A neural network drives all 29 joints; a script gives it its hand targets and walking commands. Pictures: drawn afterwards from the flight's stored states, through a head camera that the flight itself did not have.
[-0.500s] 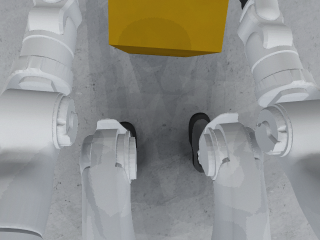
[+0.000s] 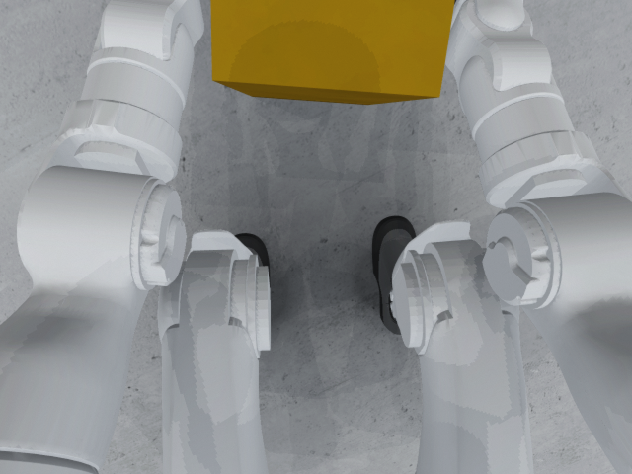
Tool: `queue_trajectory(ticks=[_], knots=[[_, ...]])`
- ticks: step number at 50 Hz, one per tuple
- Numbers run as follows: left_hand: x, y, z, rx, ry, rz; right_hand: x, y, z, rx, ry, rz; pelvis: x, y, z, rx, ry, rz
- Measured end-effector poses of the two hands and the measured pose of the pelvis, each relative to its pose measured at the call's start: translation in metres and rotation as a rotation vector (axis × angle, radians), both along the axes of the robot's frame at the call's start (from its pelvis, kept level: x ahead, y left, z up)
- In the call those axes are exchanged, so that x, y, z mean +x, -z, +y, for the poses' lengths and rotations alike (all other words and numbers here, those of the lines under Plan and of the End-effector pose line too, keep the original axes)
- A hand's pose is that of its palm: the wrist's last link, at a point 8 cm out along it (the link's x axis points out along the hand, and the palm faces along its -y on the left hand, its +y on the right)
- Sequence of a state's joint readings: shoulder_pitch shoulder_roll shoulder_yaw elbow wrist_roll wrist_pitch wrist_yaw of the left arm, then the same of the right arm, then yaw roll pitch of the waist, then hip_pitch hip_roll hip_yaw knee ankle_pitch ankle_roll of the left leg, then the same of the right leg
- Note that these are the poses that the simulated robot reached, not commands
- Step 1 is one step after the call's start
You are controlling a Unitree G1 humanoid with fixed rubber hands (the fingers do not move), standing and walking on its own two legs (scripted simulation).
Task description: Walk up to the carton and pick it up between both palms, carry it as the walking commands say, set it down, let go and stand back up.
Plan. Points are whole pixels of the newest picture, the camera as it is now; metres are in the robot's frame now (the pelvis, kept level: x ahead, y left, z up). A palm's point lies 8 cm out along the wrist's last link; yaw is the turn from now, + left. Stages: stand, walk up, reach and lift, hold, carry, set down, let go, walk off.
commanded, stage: reach and lift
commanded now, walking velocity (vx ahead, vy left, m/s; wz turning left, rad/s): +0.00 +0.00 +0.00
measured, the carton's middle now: out of the picture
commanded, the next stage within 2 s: none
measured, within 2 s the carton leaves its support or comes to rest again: leaves its support in 0.64 s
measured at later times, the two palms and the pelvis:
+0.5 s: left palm out of the picture +0.56 +0.14 -0.18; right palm out of the picture +0.54 -0.13 -0.18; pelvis +0.01 +0.00 -0.01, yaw +0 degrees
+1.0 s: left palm out of the picture +0.57 +0.14 -0.10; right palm out of the picture +0.54 -0.12 -0.12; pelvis +0.00 +0.00 +0.02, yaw +2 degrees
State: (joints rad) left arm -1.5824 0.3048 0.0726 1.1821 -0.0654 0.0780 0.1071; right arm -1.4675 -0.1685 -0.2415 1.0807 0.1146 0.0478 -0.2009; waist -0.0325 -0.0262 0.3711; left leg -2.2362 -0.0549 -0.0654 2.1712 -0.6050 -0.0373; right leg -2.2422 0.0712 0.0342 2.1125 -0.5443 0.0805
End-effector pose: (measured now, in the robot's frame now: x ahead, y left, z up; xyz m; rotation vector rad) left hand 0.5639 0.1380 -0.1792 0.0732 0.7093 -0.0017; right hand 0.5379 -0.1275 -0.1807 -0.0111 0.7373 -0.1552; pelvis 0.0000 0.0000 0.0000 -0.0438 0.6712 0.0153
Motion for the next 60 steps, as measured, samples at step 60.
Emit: queue_trajectory(ticks=[60], knots=[[0.000, -0.089, 0.001, -0.014, -0.063, -0.014, -0.002, -0.083, 0.008, 0.018, 0.051, 0.013, 0.007, -0.034, -0.002, -0.006, -0.039, 0.092]])
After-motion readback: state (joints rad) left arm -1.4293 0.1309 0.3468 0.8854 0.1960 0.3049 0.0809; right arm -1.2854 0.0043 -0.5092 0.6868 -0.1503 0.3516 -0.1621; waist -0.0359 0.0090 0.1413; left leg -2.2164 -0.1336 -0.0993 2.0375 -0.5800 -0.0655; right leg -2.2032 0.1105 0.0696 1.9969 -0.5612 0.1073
